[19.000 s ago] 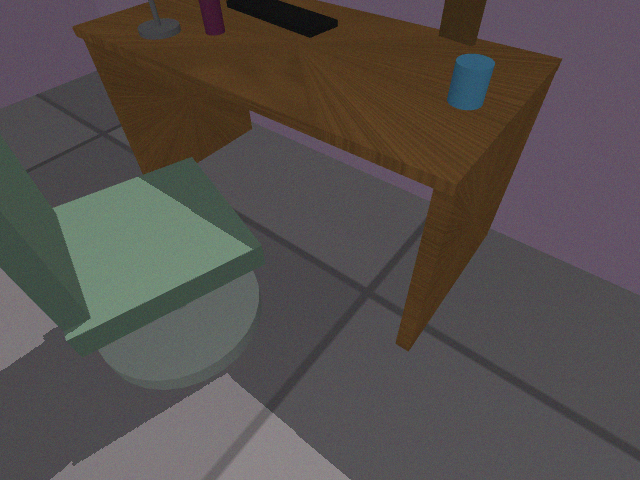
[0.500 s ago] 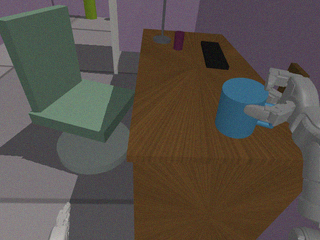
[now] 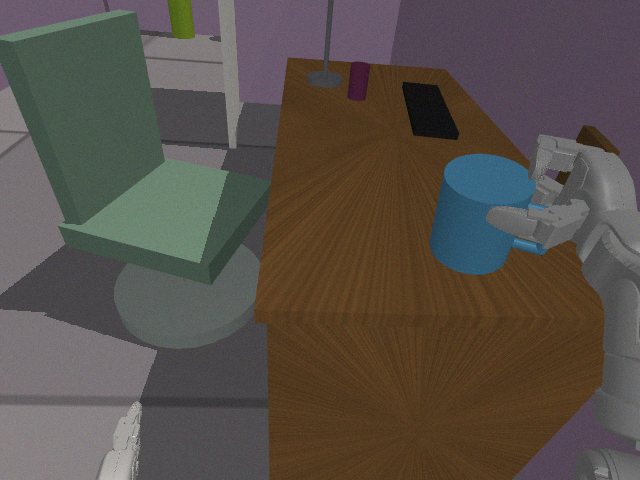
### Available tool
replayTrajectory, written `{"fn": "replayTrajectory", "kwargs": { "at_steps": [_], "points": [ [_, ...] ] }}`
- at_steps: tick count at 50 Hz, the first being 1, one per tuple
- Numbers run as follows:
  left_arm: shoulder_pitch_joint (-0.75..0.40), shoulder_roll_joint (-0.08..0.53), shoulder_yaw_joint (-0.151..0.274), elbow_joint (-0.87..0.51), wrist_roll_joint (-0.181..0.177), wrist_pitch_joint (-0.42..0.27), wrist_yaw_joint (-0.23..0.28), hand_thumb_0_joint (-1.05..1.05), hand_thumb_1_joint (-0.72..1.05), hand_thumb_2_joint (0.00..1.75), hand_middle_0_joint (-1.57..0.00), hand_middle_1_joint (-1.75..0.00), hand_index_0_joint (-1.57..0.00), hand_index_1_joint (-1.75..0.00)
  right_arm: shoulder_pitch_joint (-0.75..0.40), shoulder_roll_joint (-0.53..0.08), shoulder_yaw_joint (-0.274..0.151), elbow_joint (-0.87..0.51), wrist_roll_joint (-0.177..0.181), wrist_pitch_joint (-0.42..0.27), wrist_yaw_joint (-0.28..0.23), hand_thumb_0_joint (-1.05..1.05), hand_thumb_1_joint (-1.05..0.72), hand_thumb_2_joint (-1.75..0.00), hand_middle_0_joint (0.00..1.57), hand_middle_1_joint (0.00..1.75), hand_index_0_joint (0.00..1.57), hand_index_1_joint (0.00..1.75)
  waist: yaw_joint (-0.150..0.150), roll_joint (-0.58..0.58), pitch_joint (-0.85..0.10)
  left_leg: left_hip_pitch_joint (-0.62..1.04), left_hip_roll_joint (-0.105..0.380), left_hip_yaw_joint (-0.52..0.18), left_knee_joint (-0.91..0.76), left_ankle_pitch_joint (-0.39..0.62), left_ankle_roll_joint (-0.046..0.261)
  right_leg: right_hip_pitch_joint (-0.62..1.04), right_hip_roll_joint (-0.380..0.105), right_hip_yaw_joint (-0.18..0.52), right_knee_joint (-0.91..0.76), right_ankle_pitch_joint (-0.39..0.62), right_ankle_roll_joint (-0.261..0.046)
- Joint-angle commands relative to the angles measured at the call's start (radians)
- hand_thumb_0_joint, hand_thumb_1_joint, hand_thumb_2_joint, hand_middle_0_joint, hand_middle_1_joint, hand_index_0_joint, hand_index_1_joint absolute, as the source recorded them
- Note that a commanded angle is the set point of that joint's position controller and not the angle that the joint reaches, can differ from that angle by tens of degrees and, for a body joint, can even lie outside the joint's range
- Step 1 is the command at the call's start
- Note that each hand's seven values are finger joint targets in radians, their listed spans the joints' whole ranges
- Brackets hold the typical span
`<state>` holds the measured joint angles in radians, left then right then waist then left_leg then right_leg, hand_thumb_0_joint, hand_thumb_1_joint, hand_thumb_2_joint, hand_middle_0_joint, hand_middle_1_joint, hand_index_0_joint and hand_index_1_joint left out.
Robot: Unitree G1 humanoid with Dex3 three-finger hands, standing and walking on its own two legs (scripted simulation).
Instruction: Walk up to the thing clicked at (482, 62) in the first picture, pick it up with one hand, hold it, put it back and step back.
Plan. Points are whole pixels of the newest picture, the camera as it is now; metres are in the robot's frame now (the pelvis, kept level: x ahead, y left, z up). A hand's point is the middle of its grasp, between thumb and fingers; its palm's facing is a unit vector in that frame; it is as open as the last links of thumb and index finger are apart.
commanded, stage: hold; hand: right
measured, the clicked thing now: (493, 218) +0.35 -0.15 +0.23
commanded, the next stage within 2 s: crouch in 0.10 s
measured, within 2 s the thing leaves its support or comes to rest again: neither
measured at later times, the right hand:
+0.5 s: hand (515, 201) +0.36 -0.17 +0.25, palm faces +0.13 +0.99 -0.02, open 7.8 cm
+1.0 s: hand (473, 203) +0.45 -0.18 +0.18, palm faces +0.16 +0.99 -0.01, open 7.8 cm
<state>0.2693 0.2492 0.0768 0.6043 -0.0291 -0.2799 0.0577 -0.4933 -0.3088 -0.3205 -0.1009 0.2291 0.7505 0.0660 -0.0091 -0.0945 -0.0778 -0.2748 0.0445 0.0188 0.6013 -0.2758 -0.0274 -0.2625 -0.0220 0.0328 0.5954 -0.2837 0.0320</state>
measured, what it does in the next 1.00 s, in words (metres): stands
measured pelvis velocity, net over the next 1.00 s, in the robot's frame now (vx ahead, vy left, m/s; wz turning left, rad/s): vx -0.01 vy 0.00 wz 0.03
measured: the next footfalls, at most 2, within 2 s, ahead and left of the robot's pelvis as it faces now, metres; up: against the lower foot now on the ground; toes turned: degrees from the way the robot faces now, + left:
none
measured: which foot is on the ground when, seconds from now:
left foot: down 0.00-1.00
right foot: down 0.00-1.00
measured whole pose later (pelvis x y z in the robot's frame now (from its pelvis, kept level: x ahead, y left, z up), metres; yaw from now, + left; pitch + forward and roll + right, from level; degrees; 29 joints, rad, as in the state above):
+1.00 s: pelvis -0.01 +0.00 -0.01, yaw +2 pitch +3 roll +0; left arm 0.29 0.22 0.04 0.54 0.00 -0.31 0.08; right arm -0.77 -0.36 -0.34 0.69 0.11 0.23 0.02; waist 0.07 -0.03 -0.05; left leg -0.43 0.03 -0.01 0.64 -0.26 -0.03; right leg -0.41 -0.04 0.00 0.65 -0.29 0.03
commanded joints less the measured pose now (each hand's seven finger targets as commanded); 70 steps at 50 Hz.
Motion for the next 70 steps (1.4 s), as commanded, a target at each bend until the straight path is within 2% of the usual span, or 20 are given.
{"fn": "replayTrajectory", "kwargs": {
  "at_steps": [1,7,9,11,13,15,20,25,31,34,36,40,43,45,48,58,60,62,65,70],
  "points": [
    [-0.150,0.110,0.045,-0.173,-0.002,-0.063,0.010,0.00,-0.56,0.06,-0.04,-0.04,-0.03,-0.05,-0.536,-0.264,-0.106,-0.288,0.015,-0.114,-0.010,0.00,-0.06,-1.29,1.25,1.43,1.31,1.43,-0.010,0.060,-0.206,0.018,-0.038,0.047,-0.123,0.057,0.004,0.069,0.041,-0.039,-0.095,0.058,-0.039],
    [-0.150,0.087,0.010,-0.190,-0.004,-0.062,0.010,0.00,-0.56,0.06,-0.04,-0.04,-0.03,-0.05,-0.508,-0.225,-0.077,-0.272,0.015,-0.108,-0.007,0.00,-0.04,-1.29,1.25,1.43,1.30,1.43,-0.008,0.056,-0.227,0.024,-0.045,0.051,-0.114,0.082,0.008,0.083,0.034,-0.034,-0.093,0.091,-0.034],
    [-0.186,0.143,0.063,-0.210,-0.004,-0.066,0.018,0.00,-0.55,0.05,-0.04,-0.04,-0.04,-0.05,-0.454,-0.232,-0.104,-0.221,0.018,-0.100,-0.011,0.00,-0.05,-1.30,1.26,1.45,1.32,1.45,-0.012,0.090,-0.225,0.040,-0.046,0.054,-0.110,0.124,0.006,0.083,0.033,-0.036,-0.087,0.133,-0.033],
    [-0.137,0.092,0.009,-0.166,0.000,-0.053,0.012,0.00,-0.53,0.05,-0.04,-0.05,-0.04,-0.04,-0.503,-0.225,-0.078,-0.263,0.013,-0.098,-0.006,0.00,-0.05,-1.27,1.25,1.42,1.30,1.42,-0.006,0.077,-0.209,0.023,-0.041,0.049,-0.118,0.107,0.005,0.078,0.038,-0.041,-0.085,0.113,-0.037],
    [-0.141,0.125,0.054,-0.178,-0.003,-0.056,0.021,0.00,-0.54,0.05,-0.04,-0.04,-0.04,-0.04,-0.483,-0.231,-0.098,-0.234,0.018,-0.091,-0.011,0.00,-0.03,-1.26,1.23,1.40,1.28,1.40,-0.002,0.103,-0.198,0.024,-0.041,0.049,-0.124,0.097,0.001,0.076,0.037,-0.040,-0.092,0.096,-0.039],
    [-0.145,0.105,0.020,-0.219,-0.001,-0.057,0.018,0.00,-0.54,0.05,-0.04,-0.05,-0.04,-0.04,-0.485,-0.222,-0.093,-0.199,0.015,-0.089,-0.017,0.00,-0.07,-1.27,1.25,1.41,1.30,1.41,0.005,0.123,-0.176,0.018,-0.040,0.048,-0.134,0.081,-0.003,0.069,0.040,-0.044,-0.091,0.081,-0.043],
    [-0.104,0.123,0.056,-0.193,0.002,-0.062,0.019,0.00,-0.53,0.05,-0.04,-0.04,-0.04,-0.04,-0.509,-0.212,-0.076,-0.140,0.000,-0.116,-0.026,0.00,-0.03,-1.28,1.25,1.42,1.31,1.42,0.023,0.113,-0.173,-0.001,-0.044,0.049,-0.120,0.106,-0.001,0.078,0.034,-0.040,-0.095,0.091,-0.041],
    [-0.112,0.086,0.019,-0.195,0.008,-0.082,0.018,0.00,-0.53,0.05,-0.04,-0.05,-0.04,-0.04,-0.563,-0.209,-0.061,-0.016,-0.022,-0.193,-0.028,0.00,-0.04,-1.27,1.26,1.42,1.31,1.42,0.034,0.116,-0.174,-0.021,-0.040,0.041,-0.106,0.124,-0.004,0.059,0.031,-0.040,-0.079,0.097,-0.043],
    [-0.126,0.127,0.061,-0.174,0.018,-0.108,0.026,0.00,-0.53,0.05,-0.04,-0.05,-0.05,-0.04,-0.729,-0.242,-0.045,0.100,-0.048,-0.338,-0.041,0.00,-0.06,-1.29,1.27,1.43,1.32,1.43,0.055,0.068,-0.245,-0.042,-0.036,0.027,-0.088,0.076,0.003,0.047,0.025,-0.037,-0.066,0.040,-0.041],
    [-0.086,0.087,0.019,-0.133,0.021,-0.112,0.025,0.00,-0.53,0.05,-0.04,-0.05,-0.05,-0.04,-0.755,-0.262,-0.046,0.191,-0.058,-0.404,-0.045,0.00,-0.05,-1.29,1.26,1.43,1.31,1.43,0.042,0.041,-0.269,-0.042,-0.038,0.025,-0.072,0.095,0.009,0.034,0.021,-0.033,-0.052,0.060,-0.038],
    [-0.125,0.134,0.051,-0.216,0.020,-0.118,0.034,0.00,-0.53,0.05,-0.04,-0.05,-0.05,-0.04,-0.804,-0.298,-0.066,0.210,-0.061,-0.451,-0.048,0.00,-0.03,-1.28,1.25,1.42,1.31,1.42,0.048,0.058,-0.345,-0.039,-0.043,0.025,-0.062,0.119,0.010,0.068,0.014,-0.027,-0.049,0.087,-0.034],
    [-0.138,0.075,-0.008,-0.189,0.027,-0.108,0.034,0.00,-0.53,0.05,-0.04,-0.05,-0.05,-0.04,-0.833,-0.300,-0.060,0.321,-0.074,-0.527,-0.053,0.00,0.00,-1.27,1.23,1.41,1.28,1.41,0.038,0.066,-0.300,-0.028,-0.034,0.005,-0.074,0.072,0.006,-0.011,0.021,-0.039,-0.043,0.045,-0.039],
    [-0.081,0.137,0.046,-0.219,0.033,-0.100,0.043,0.00,-0.52,0.04,-0.04,-0.05,-0.05,-0.04,-0.819,-0.331,-0.078,0.435,-0.089,-0.567,-0.059,0.00,0.01,-1.28,1.23,1.42,1.29,1.42,0.065,0.095,-0.322,-0.038,-0.045,0.010,-0.068,0.084,0.007,-0.002,0.013,-0.038,-0.047,0.046,-0.037],
    [-0.063,0.086,-0.005,-0.250,0.030,-0.092,0.032,0.00,-0.52,0.04,-0.04,-0.05,-0.05,-0.04,-0.834,-0.317,-0.067,0.485,-0.097,-0.600,-0.055,0.00,0.01,-1.27,1.23,1.41,1.29,1.41,0.062,0.087,-0.326,-0.035,-0.046,0.012,-0.062,0.129,0.008,-0.001,0.016,-0.043,-0.040,0.088,-0.038],
    [-0.026,0.081,0.000,-0.194,0.032,-0.078,0.025,0.00,-0.53,0.05,-0.04,-0.04,-0.05,-0.04,-0.844,-0.346,-0.082,0.549,-0.104,-0.647,-0.050,0.00,0.01,-1.27,1.23,1.41,1.28,1.41,0.064,0.045,-0.283,-0.065,-0.047,0.009,-0.059,0.120,0.014,-0.036,0.015,-0.046,-0.041,0.078,-0.036],
    [-0.044,0.090,-0.006,-0.293,0.029,-0.045,0.021,0.00,-0.54,0.05,-0.05,-0.05,-0.05,-0.05,-0.897,-0.334,-0.053,0.579,-0.101,-0.767,-0.038,0.00,-0.04,-1.27,1.23,1.40,1.28,1.40,0.084,0.043,-0.401,-0.042,-0.051,0.007,-0.033,0.197,0.012,0.003,0.013,-0.048,-0.010,0.150,-0.038],
    [-0.066,0.133,0.032,-0.352,0.026,-0.039,0.028,0.00,-0.54,0.05,-0.05,-0.05,-0.05,-0.05,-0.924,-0.362,-0.071,0.542,-0.102,-0.780,-0.042,0.00,-0.05,-1.27,1.23,1.40,1.28,1.40,0.086,0.060,-0.458,-0.034,-0.053,0.009,-0.029,0.224,0.011,0.039,0.010,-0.044,-0.008,0.179,-0.037],
    [0.040,0.094,0.012,-0.252,0.028,-0.017,0.024,0.00,-0.54,0.06,-0.05,-0.05,-0.05,-0.05,-0.887,-0.336,-0.059,0.622,-0.104,-0.782,-0.040,0.00,-0.07,-1.26,1.22,1.38,1.27,1.38,0.094,0.031,-0.385,-0.070,-0.056,0.015,-0.027,0.238,0.015,0.018,0.008,-0.042,-0.004,0.206,-0.034],
    [-0.030,0.051,-0.031,-0.282,0.024,-0.008,0.010,0.00,-0.54,0.05,-0.05,-0.04,-0.05,-0.04,-0.887,-0.330,-0.060,0.599,-0.103,-0.804,-0.036,0.00,-0.07,-1.26,1.23,1.39,1.28,1.39,0.069,0.014,-0.392,-0.063,-0.054,0.013,-0.022,0.254,0.016,0.002,0.009,-0.045,0.000,0.236,-0.032],
    [0.000,0.103,0.016,-0.326,0.026,0.019,0.005,0.00,-0.54,0.05,-0.05,-0.04,-0.05,-0.04,-0.897,-0.347,-0.066,0.579,-0.108,-0.832,-0.040,0.00,-0.09,-1.27,1.24,1.40,1.29,1.40,0.088,0.027,-0.460,-0.026,-0.053,0.010,-0.003,0.344,0.013,0.033,0.010,-0.049,0.026,0.326,-0.030]
  ]
}}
